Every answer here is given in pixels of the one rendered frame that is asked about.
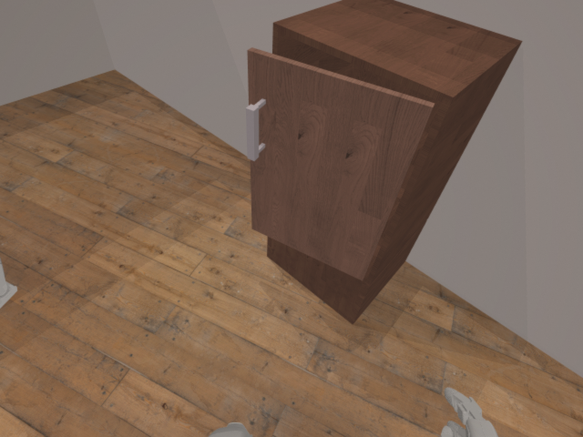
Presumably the handle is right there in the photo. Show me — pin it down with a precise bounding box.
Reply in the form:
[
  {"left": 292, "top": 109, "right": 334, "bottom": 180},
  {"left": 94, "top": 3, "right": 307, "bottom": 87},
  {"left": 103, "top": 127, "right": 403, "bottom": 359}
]
[{"left": 246, "top": 98, "right": 266, "bottom": 161}]

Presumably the robot right hand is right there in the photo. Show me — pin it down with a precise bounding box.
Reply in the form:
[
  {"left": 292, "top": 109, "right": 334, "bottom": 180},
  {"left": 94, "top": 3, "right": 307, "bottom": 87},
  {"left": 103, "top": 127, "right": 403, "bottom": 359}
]
[{"left": 441, "top": 387, "right": 498, "bottom": 437}]

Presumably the left robot shin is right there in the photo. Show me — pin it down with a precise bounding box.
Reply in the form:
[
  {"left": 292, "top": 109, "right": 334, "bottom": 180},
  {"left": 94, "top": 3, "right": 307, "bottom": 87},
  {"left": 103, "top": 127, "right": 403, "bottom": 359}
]
[{"left": 227, "top": 422, "right": 248, "bottom": 432}]

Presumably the cupboard door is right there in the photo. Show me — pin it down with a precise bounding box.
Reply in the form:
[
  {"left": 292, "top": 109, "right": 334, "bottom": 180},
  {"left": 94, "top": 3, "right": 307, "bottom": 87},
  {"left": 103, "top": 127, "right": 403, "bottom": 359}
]
[{"left": 248, "top": 47, "right": 435, "bottom": 280}]

